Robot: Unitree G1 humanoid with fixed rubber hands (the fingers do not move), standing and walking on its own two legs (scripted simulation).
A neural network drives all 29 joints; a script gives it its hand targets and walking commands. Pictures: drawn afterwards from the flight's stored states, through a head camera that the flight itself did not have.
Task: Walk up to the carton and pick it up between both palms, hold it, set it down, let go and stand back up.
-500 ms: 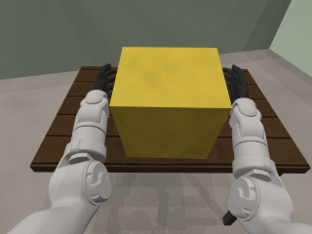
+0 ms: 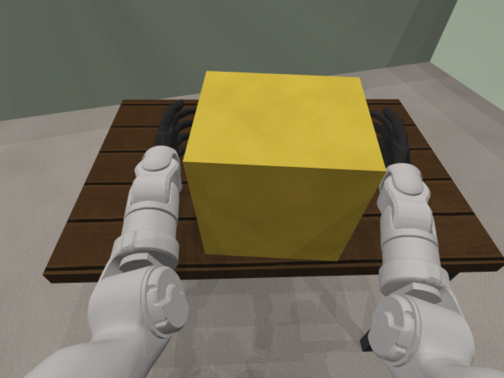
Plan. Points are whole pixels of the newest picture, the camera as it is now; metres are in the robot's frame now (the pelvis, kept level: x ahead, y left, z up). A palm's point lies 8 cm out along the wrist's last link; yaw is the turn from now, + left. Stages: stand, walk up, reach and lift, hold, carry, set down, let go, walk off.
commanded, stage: set down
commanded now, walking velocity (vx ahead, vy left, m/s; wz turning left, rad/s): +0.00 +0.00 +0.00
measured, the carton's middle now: (276, 172) +0.44 -0.09 +0.08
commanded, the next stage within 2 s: none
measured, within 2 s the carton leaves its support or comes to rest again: rests again in 0.02 s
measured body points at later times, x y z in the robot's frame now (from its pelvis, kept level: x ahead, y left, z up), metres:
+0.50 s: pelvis +0.01 +0.00 +0.00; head +0.04 +0.01 +0.45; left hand +0.47 +0.08 +0.14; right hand +0.39 -0.26 +0.15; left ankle -0.04 +0.08 -0.75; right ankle -0.01 -0.11 -0.75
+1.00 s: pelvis -0.02 +0.00 -0.01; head +0.02 +0.02 +0.44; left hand +0.47 +0.10 +0.12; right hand +0.39 -0.26 +0.13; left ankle -0.04 +0.08 -0.75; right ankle -0.01 -0.11 -0.75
